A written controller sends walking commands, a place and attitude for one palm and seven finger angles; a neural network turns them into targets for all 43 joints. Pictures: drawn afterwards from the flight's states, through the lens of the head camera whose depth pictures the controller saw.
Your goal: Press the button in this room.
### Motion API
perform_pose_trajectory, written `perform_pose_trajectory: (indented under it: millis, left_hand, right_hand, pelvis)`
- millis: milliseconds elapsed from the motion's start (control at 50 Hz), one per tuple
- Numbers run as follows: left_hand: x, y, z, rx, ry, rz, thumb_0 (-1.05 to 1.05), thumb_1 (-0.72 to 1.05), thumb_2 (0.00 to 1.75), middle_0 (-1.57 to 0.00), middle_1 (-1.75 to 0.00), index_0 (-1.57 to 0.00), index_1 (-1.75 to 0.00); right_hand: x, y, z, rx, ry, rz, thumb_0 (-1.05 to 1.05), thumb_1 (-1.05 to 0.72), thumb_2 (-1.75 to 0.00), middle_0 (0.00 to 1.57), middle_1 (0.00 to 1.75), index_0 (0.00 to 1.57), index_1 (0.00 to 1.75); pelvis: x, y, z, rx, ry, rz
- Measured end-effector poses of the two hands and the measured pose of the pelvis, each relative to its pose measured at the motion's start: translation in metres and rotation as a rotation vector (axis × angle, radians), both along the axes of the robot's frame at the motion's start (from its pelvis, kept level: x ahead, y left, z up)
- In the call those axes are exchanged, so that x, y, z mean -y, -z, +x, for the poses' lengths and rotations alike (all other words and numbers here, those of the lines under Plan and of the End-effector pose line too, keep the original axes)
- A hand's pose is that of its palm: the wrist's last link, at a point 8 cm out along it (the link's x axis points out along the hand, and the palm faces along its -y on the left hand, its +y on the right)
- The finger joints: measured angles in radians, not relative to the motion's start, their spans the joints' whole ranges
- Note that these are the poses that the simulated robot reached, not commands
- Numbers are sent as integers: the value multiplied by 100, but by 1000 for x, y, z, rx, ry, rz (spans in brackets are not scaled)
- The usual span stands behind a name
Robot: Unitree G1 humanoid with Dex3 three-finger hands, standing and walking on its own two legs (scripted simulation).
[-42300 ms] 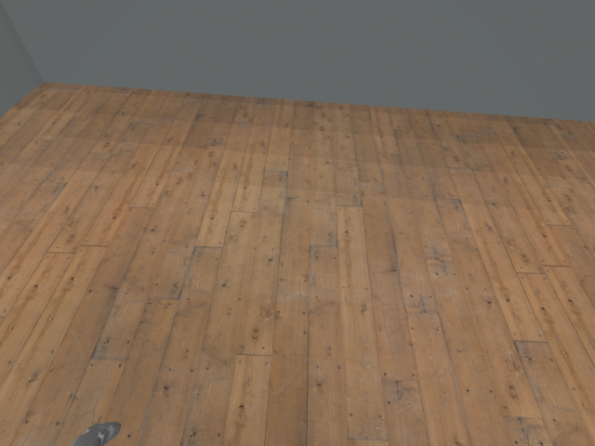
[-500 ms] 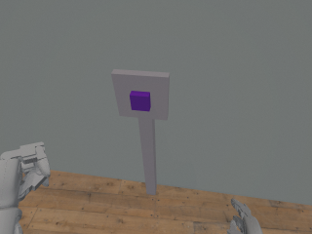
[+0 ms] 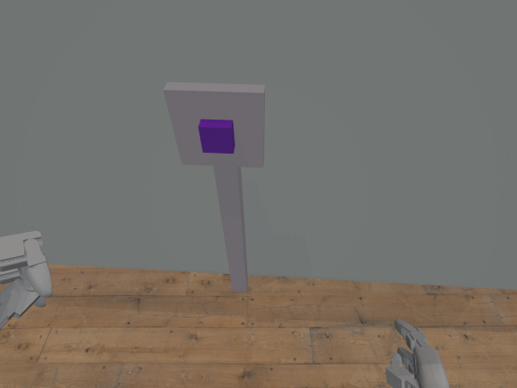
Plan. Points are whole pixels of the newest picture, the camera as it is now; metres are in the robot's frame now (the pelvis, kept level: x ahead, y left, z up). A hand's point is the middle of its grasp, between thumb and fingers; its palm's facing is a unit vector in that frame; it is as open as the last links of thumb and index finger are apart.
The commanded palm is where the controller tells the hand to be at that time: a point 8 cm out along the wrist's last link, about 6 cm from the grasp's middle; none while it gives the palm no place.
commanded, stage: step back with the hand held close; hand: left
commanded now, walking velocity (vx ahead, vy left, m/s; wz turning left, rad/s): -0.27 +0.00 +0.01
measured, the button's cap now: (217, 135) +0.57 +0.12 +0.07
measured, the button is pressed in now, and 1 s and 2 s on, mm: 0 0 0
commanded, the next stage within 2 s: stop stepping back and stand still in 0.82 s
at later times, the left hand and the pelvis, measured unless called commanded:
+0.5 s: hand (1, 345) +0.13 +0.25 +0.17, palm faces +0.44 -0.76 -0.48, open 3.1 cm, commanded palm +0.06 +0.28 +0.18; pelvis -0.06 +0.00 -0.01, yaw +1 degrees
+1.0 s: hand out of the picture +0.01 +0.24 +0.17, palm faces +0.35 -0.85 -0.40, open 3.1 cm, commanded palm -0.04 +0.28 +0.18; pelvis -0.18 +0.01 +0.00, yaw -3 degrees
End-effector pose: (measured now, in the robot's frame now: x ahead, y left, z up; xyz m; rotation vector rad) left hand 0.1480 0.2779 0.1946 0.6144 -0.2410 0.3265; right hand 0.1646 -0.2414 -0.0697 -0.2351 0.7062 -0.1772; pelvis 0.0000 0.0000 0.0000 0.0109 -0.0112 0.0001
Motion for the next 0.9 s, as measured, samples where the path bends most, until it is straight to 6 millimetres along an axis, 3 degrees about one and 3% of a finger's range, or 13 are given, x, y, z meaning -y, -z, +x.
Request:
perform_pose_trajectory:
  millis: [220, 360, 440, 540, 600, 800, 900]
  left_hand:
    - [3, 18, -35, 66, -18, -57, 1, 89, 90, -131, -150, -131, -150]
    - [-2, 4, -48, 136, 14, -3, 1, 88, 90, -131, -150, -131, -150]
    - [-8, -6, -60, 159, -22, 47, 1, 89, 90, -131, -150, -131, -150]
    - [-4, 15, -61, 82, 18, -31, 1, 89, 90, -131, -150, -131, -150]
    - [-3, 22, -66, 38, 73, -53, 1, 89, 90, -131, -150, -131, -150]
    - [-12, -15, -127, 124, 80, 0, 1, 88, 90, -131, -150, -131, -150]
    - [-7, 1, -155, 109, 41, -51, 1, 89, 90, -131, -150, -131, -150]
  right_hand:
    - [-8, 4, -32, 23, -48, -20, 1, -90, -89, 20, 30, 21, 30]
    - [-9, 6, -69, -15, -9, -43, 1, -90, -89, 20, 30, 21, 30]
    - [-10, 8, -78, -30, -12, -15, 1, -90, -89, 20, 30, 21, 30]
    - [-7, 14, -81, -66, -39, -29, 1, -90, -89, 20, 30, 21, 30]
    - [-10, 8, -85, -57, -23, -41, 1, -90, -89, 20, 30, 21, 30]
    - [-32, -27, -108, 96, -65, -22, 1, -90, -89, 20, 30, 21, 30]
    - [-29, -17, -134, 109, -76, 12, 1, -90, -89, 20, 30, 21, 30]
  pelvis:
    - [0, 11, -37, 0, -7, -13]
    - [-3, 10, -51, 6, -41, -43]
    - [3, 9, -51, -40, -45, -41]
    - [-1, 9, -73, -49, -32, -54]
    - [-7, 8, -83, -36, -25, -42]
    - [-8, -4, -129, -42, 12, -69]
    - [-2, 5, -165, -62, 41, -32]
